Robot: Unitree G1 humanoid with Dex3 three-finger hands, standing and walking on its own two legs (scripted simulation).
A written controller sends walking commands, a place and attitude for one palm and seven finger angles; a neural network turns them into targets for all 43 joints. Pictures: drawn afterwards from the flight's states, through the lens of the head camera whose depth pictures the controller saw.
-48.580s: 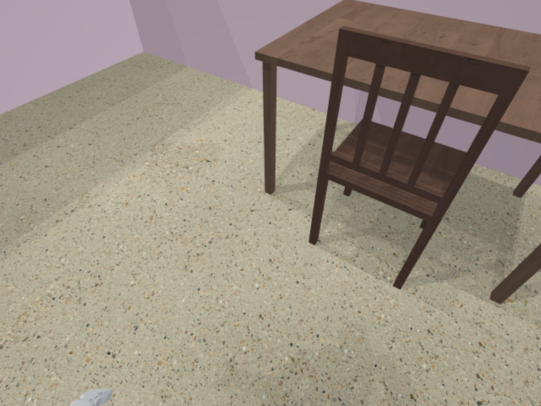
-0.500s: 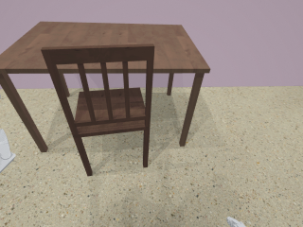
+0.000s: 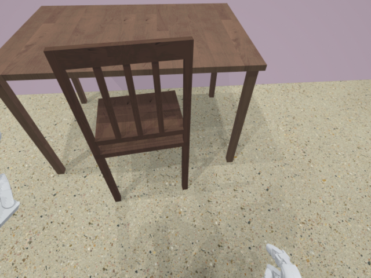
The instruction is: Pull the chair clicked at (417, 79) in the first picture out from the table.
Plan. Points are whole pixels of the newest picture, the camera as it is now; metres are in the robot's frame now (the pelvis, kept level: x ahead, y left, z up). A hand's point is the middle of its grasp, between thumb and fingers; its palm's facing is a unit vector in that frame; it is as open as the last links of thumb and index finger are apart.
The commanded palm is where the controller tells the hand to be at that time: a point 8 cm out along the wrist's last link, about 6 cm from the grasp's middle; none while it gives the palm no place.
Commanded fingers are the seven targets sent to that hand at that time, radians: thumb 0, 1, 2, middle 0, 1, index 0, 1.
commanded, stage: let the arm hang, fingers relaxed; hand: left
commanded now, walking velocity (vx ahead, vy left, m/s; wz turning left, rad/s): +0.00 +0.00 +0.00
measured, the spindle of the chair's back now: (134, 103) +0.71 +0.23 -0.07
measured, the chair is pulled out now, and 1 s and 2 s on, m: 0.04 0.04 0.04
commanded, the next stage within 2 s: look to check the result in 1.14 s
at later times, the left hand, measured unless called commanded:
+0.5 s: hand out of the picture +0.02 +0.17 -0.17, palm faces +0.06 -0.98 -0.21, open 7.1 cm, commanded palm none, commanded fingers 0.00 0.90 0.90 -0.20 -0.30 -0.20 -0.30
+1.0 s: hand out of the picture -0.01 +0.12 -0.18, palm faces +0.06 -0.99 -0.16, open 7.3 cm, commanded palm none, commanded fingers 0.00 0.90 0.90 -0.20 -0.30 -0.20 -0.30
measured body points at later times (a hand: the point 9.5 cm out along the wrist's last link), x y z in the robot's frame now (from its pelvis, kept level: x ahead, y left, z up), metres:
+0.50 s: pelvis +0.01 -0.02 +0.00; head +0.03 -0.01 +0.45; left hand +0.02 +0.22 -0.16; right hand +0.04 -0.25 -0.15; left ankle +0.02 +0.08 -0.74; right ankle +0.01 -0.13 -0.74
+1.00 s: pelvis +0.01 -0.03 +0.00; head +0.01 -0.03 +0.45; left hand -0.01 +0.18 -0.16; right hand -0.01 -0.24 -0.16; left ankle +0.02 +0.08 -0.74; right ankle +0.01 -0.13 -0.74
